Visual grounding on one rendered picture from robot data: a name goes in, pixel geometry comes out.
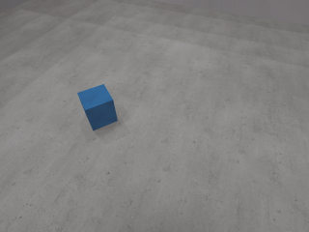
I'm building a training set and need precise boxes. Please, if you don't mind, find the carton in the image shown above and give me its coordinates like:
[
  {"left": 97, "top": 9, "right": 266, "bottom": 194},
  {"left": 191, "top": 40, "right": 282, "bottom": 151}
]
[{"left": 77, "top": 84, "right": 118, "bottom": 131}]

